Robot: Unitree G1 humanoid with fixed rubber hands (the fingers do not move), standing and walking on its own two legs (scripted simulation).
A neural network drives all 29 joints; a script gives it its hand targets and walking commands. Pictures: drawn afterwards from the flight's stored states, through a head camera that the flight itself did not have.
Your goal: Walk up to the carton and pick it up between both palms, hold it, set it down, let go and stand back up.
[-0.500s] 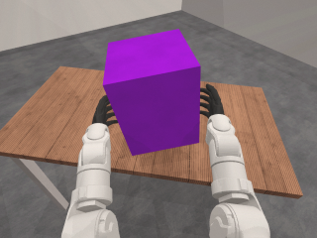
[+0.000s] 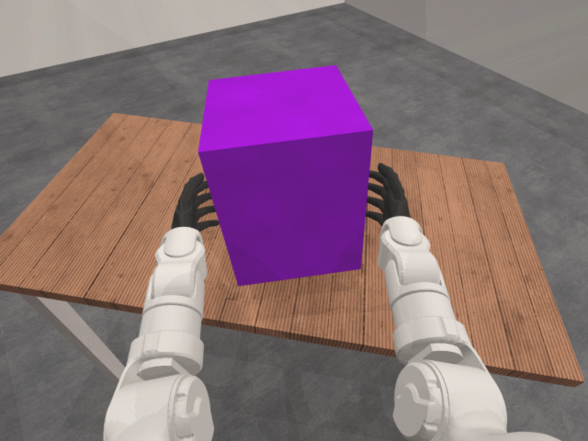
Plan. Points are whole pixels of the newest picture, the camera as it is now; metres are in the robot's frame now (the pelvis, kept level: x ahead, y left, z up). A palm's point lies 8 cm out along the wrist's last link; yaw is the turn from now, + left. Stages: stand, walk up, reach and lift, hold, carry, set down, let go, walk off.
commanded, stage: set down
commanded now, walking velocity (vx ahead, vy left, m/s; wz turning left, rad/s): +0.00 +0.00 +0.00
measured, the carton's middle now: (286, 176) +0.49 +0.05 +0.10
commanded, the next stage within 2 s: none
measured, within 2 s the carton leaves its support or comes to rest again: neither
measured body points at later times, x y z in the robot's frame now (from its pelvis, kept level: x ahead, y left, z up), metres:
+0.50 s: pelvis +0.01 -0.02 +0.00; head +0.01 -0.02 +0.45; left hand +0.40 +0.18 +0.07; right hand +0.42 -0.14 +0.08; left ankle +0.01 +0.10 -0.75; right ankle -0.05 -0.12 -0.75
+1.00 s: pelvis -0.04 -0.01 +0.00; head -0.02 +0.01 +0.45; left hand +0.36 +0.22 +0.05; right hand +0.37 -0.14 +0.06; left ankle +0.01 +0.10 -0.75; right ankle -0.05 -0.12 -0.75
